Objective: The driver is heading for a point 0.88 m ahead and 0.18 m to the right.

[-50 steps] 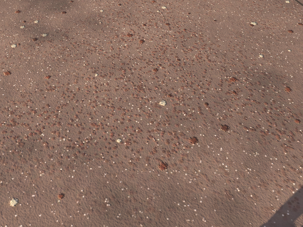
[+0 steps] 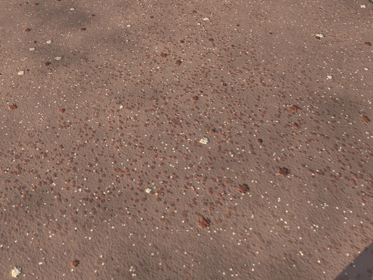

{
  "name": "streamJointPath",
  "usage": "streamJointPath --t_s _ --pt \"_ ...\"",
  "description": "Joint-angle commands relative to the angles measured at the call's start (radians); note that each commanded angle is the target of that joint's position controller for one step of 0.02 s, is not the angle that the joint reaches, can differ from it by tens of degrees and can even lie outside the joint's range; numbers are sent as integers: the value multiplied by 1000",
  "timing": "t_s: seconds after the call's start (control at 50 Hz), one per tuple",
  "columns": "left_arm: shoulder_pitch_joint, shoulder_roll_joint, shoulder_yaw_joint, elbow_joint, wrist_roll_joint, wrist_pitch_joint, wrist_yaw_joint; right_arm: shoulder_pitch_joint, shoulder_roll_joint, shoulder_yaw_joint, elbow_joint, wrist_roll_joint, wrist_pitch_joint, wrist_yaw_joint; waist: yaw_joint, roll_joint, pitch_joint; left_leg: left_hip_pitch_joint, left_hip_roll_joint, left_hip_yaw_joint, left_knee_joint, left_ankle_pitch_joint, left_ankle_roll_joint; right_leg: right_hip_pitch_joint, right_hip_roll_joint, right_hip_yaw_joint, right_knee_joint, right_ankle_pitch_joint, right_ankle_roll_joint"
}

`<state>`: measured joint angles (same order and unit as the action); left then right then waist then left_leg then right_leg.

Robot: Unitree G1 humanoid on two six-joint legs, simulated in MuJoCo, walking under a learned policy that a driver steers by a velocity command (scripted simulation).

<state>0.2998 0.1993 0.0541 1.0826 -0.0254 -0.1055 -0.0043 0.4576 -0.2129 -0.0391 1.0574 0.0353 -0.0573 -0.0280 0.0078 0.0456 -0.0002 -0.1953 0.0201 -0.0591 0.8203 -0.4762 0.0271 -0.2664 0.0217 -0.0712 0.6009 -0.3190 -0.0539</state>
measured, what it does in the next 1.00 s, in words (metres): walks ahead: left foot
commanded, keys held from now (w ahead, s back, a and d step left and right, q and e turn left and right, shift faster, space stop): w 0.60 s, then w+e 0.40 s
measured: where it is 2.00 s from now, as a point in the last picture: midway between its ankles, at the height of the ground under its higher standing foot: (224, 187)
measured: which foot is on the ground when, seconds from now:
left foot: up 0.00-0.42, down 0.44-1.00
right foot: down 0.00-0.46, up 0.48-1.00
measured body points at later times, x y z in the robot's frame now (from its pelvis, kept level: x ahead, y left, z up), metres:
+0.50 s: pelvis +0.26 +0.05 -0.01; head +0.29 +0.06 +0.44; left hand +0.18 +0.30 -0.15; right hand +0.45 -0.19 -0.11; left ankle +0.37 +0.14 -0.73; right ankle +0.03 -0.09 -0.65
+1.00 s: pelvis +0.55 +0.02 -0.01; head +0.57 +0.00 +0.44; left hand +0.76 +0.22 -0.11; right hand +0.49 -0.25 -0.15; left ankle +0.37 +0.14 -0.72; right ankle +0.67 -0.10 -0.72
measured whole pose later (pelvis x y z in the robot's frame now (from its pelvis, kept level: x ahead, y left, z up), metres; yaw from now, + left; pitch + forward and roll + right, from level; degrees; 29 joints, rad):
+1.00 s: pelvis +0.55 +0.02 -0.01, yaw -9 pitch +2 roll +2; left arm 0.08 0.22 0.05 0.81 -0.02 -0.07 -0.06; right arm 0.35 -0.25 -0.06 1.00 0.00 -0.06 -0.02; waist -0.05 -0.01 0.01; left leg 0.12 0.00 0.21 0.31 -0.45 -0.01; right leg -0.57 -0.03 -0.07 0.59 -0.07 -0.11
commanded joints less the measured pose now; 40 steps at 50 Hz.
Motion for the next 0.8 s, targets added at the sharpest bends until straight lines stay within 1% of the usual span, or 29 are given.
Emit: streamJointPath --t_s 0.02,0.04,0.06,0.08,0.1,0.14,0.18,0.2,0.26,0.32,0.36,0.38,0.4,0.42,0.44,0.46,0.48,0.5,0.52,0.54,0.56,0.58,0.6,0.62,0.64,0.68,0.7,0.76,0.8 --pt "225 124 12 20 13 -24 -6 -117 -53 -3 -134 22 -62 15 61 -173 112 -631 15 -64 496 51 62 349 -409 708 -441 -164 -211" --pt "154 101 1 -5 14 -25 -11 -126 -61 -7 -130 14 -68 20 37 -117 118 -616 59 -48 469 151 77 309 -353 562 -450 -96 -175" --pt "123 92 -6 -18 16 -20 -16 -141 -80 -20 -130 3 -71 21 22 -95 127 -602 87 -30 408 219 79 289 -309 453 -458 10 -147" --pt "131 66 -16 -17 20 -13 -15 -155 -104 -33 -131 -3 -68 25 17 -104 117 -564 103 -8 358 260 74 279 -261 352 -464 122 -118" --pt "161 57 -21 -10 22 -5 -11 -155 -97 -37 -129 -4 -61 32 17 -121 104 -542 105 14 327 283 64 282 -234 290 -464 210 -109" --pt "212 80 -21 -1 24 4 2 -197 -58 -31 -142 -7 -45 40 20 -112 105 -564 107 48 269 312 33 283 -225 231 -468 330 -119" --pt "215 115 -18 -12 29 10 15 -308 -36 -21 -189 -10 -39 40 32 -97 131 -596 108 60 143 360 5 257 -234 210 -493 358 -135" --pt "207 123 -17 -21 30 14 20 -366 -31 -15 -212 -11 -40 40 40 -94 142 -587 102 67 60 394 -4 237 -228 192 -502 355 -134" --pt "229 149 -10 -33 25 16 27 -485 -37 -6 -253 -7 -46 51 65 -118 157 -506 63 104 -124 487 -9 200 -219 147 -527 337 -130" --pt "255 151 -3 -25 10 17 29 -553 -55 -3 -285 -2 -50 66 61 -121 179 -480 50 95 -220 509 19 258 -254 131 -517 360 -124" --pt "242 161 4 -29 8 22 29 -552 -77 -9 -297 -3 -57 76 32 -127 156 -439 34 95 -263 474 49 330 -276 112 -459 483 -106" --pt "227 175 9 -35 12 26 29 -515 -100 -19 -293 -3 -59 78 1 -144 115 -368 10 107 -268 447 66 358 -280 102 -397 645 -94" --pt "213 188 14 -40 18 33 28 -435 -131 -35 -274 -3 -60 76 -47 -168 46 -251 -26 130 -256 420 85 373 -275 88 -291 838 -82" --pt "194 182 12 -47 25 42 26 -267 -172 -60 -224 0 -57 70 -132 -172 -54 -41 -63 151 -253 406 112 330 -237 55 -94 957 -58" --pt "178 165 1 -69 33 43 23 -84 -227 -81 -178 -5 -51 60 -209 -136 -170 260 43 27 -235 377 160 125 -194 36 185 783 -24" --pt "319 3 -43 -86 29 23 8 38 -333 -103 -147 -32 -49 59 -138 154 -373 635 336 -503 -347 131 341 -255 2 48 626 153 42" --pt "286 40 -36 -71 2 -12 0 18 -251 -76 -143 -32 -49 62 -146 166 -419 626 377 -768 -547 53 343 -369 34 214 784 -214 22" --pt "165 124 -12 -118 -27 -31 -2 -93 -196 -58 -152 -24 -55 63 -117 135 -220 473 341 -609 -559 71 273 -469 -30 200 829 -167 -1" --pt "86 146 -8 -142 -28 -37 6 -202 -153 -44 -177 -22 -58 65 -84 38 -124 292 308 -446 -574 185 236 -444 -90 172 788 -67 -12" --pt "57 146 1 -143 -14 -31 17 -268 -121 -33 -184 -30 -62 71 -45 -22 -63 134 267 -320 -600 297 213 -387 -132 154 722 3 -11" --pt "85 128 8 -137 -3 -15 23 -295 -100 -27 -180 -40 -68 75 -3 2 -44 34 224 -228 -628 342 194 -309 -166 160 665 45 -13" --pt "112 103 8 -130 0 2 24 -294 -87 -25 -168 -42 -68 78 17 23 -34 -19 201 -183 -655 351 195 -264 -176 157 631 57 -12" --pt "124 86 8 -126 1 15 26 -275 -90 -25 -155 -40 -70 77 26 28 -19 -55 189 -145 -677 375 205 -251 -179 145 605 60 -8" --pt "117 81 10 -130 -1 25 27 -260 -103 -27 -143 -41 -73 71 33 27 0 -73 188 -108 -697 393 211 -268 -184 140 579 79 -2" --pt "83 90 13 -143 0 31 27 -246 -120 -31 -134 -44 -75 63 33 25 20 -74 190 -81 -715 406 215 -308 -190 139 546 119 7" --pt "-7 106 20 -174 6 36 27 -207 -143 -36 -118 -48 -75 46 13 8 50 -34 197 -47 -733 424 210 -409 -197 151 450 221 22" --pt "-42 106 22 -185 7 34 24 -188 -147 -37 -112 -48 -73 38 3 2 54 -7 197 -27 -735 439 202 -441 -191 157 397 276 24" --pt "-129 96 20 -212 4 24 9 -164 -159 -36 -108 -47 -70 24 -23 0 61 41 182 59 -739 477 167 -443 -153 149 218 423 19" --pt "-203 84 13 -238 5 21 -3 -136 -167 -35 -101 -42 -68 17 -50 -6 79 79 189 102 -749 478 155 -438 -134 116 127 469 15"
